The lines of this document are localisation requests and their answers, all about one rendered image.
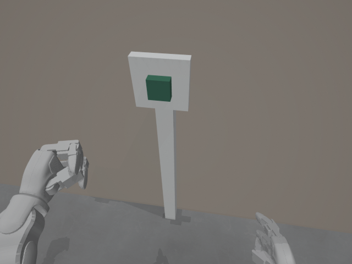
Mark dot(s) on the right robot hand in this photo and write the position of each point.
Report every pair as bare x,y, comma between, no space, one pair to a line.
277,249

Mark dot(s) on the left robot forearm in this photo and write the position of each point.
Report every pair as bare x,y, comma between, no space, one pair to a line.
21,225

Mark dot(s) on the button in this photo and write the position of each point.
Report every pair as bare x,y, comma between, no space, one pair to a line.
159,88

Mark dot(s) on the left robot hand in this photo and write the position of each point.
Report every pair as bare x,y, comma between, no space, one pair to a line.
45,174

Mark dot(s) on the panel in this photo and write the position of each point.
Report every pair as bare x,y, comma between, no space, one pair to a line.
178,66

